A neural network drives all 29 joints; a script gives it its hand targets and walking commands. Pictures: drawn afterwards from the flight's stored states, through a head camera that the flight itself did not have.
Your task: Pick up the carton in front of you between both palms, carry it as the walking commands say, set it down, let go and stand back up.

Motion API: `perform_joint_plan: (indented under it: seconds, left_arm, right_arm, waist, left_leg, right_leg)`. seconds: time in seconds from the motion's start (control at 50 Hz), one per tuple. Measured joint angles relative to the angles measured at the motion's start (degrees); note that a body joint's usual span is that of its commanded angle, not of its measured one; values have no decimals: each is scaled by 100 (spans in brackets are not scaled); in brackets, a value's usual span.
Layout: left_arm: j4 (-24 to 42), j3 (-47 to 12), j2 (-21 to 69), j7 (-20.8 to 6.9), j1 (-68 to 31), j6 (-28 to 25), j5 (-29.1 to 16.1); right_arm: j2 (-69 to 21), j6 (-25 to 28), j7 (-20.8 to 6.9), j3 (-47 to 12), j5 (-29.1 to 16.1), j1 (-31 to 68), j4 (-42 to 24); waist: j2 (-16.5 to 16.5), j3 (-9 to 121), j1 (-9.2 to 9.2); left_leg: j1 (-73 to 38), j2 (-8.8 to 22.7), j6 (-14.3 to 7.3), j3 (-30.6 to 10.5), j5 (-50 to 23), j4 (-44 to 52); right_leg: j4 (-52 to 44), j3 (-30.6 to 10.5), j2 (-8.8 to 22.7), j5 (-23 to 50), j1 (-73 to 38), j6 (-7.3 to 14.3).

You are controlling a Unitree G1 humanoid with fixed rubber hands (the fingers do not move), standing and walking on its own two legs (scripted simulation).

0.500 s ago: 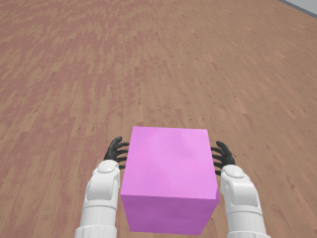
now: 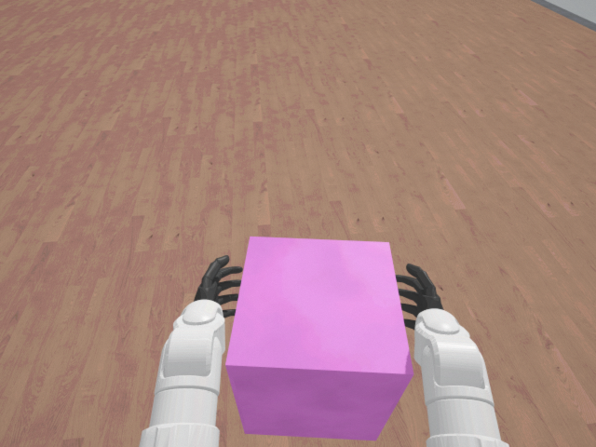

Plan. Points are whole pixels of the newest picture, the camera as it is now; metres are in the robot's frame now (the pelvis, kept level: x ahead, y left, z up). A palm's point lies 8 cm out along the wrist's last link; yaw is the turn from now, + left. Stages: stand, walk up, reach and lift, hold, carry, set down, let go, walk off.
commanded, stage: carry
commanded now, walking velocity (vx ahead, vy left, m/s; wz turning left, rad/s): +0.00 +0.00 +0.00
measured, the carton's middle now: (314, 341) +0.29 +0.00 -0.05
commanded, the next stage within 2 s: hold in 0.60 s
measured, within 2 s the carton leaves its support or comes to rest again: neither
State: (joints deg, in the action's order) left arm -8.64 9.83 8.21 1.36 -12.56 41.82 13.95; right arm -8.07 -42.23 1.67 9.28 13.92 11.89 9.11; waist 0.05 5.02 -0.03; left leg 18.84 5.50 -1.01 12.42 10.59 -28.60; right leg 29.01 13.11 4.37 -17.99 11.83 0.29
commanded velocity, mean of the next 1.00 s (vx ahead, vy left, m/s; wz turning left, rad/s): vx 0.00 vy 0.00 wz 0.00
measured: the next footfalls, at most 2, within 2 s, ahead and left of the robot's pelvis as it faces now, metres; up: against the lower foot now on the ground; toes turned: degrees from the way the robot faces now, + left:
none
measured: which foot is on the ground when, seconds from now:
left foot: down 0.00-1.00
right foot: down 0.00-1.00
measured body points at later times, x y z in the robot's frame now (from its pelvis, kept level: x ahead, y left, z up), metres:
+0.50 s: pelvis -0.01 -0.01 +0.00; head -0.03 -0.01 +0.45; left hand +0.30 +0.14 +0.04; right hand +0.29 -0.16 +0.03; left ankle +0.05 +0.11 -0.74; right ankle -0.03 -0.10 -0.74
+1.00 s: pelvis -0.03 +0.01 +0.01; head -0.07 +0.02 +0.45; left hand +0.30 +0.12 +0.05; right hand +0.25 -0.18 +0.05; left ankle +0.05 +0.12 -0.74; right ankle -0.03 -0.11 -0.74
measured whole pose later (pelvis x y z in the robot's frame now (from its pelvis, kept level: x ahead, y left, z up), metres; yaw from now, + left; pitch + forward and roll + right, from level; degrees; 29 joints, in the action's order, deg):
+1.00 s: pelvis -0.03 +0.01 +0.01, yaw -7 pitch -8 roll +0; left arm -13.5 12.7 9.0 0.0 -16.2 41.3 17.5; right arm -8.8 -40.6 -0.5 13.4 15.9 15.6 15.3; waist -1.7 -2.6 0.0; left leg 5.7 0.0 0.6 -1.2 7.8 -21.7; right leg 23.3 -2.3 -0.9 -12.8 2.3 0.3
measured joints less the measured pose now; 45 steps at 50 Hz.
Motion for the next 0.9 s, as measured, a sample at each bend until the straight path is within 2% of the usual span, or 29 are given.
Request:
perform_joint_plan:
  seconds: [0.6, 0.62, 0.64, 0.66, 0.68, 0.72, 0.76, 0.9]
  left_arm:
    - [-41, 13, 5, -6, -29, -6, 23]
    - [-27, 23, 9, -6, -27, -24, 29]
    - [24, 19, 2, -18, 8, -39, 41]
    - [71, 1, -8, -27, 59, -51, 42]
    - [105, -29, -17, -29, 107, -61, 36]
    - [142, -61, -30, -30, 176, -82, 17]
    - [121, -63, -29, -21, 173, -91, 21]
    - [-259, 156, 38, -102, -177, -70, 232]
  right_arm:
    - [-5, -14, -4, 26, 11, 30, 22]
    - [-10, 16, -16, 30, 25, 44, 37]
    - [-13, 69, -38, 17, 43, 45, 67]
    - [-9, 123, -59, 0, 54, 26, 97]
    - [-3, 147, -69, -13, 48, -1, 92]
    - [2, 181, -99, -14, 53, -19, 110]
    - [-3, 187, -106, 11, 54, 4, 143]
    - [-51, 154, -164, 244, 157, 252, 426]
  waist:
    - [3, -14, -4]
    - [-7, -159, 11]
    - [-37, -332, 42]
    - [-59, -478, 57]
    - [-60, -591, 78]
    - [-62, -706, 89]
    - [-57, -778, 65]
    - [-100, -833, -2]
  left_leg:
    - [48, 62, 60, -22, -105, 21]
    - [-110, -3, 38, -134, -233, 117]
    - [-336, -132, 30, -408, -224, 275]
    - [-531, -183, 58, -527, -248, 421]
    - [-704, -256, 71, -769, -427, 558]
    - [-944, -333, 153, -1072, -324, 741]
    - [-1074, -373, 237, -1225, -384, 808]
    - [-1245, -496, 194, -1407, -338, 698]
  right_leg:
    - [79, 31, -36, 13, 86, 82]
    - [21, -70, -83, 85, -40, 144]
    - [-114, -340, -174, 104, -226, 158]
    - [-261, -493, -233, 211, -398, 76]
    - [-398, -722, -325, 306, -545, 88]
    - [-593, -976, -427, 380, -742, 102]
    - [-685, -1073, -467, 460, -860, 92]
    - [-603, -1376, -538, 508, -944, 45]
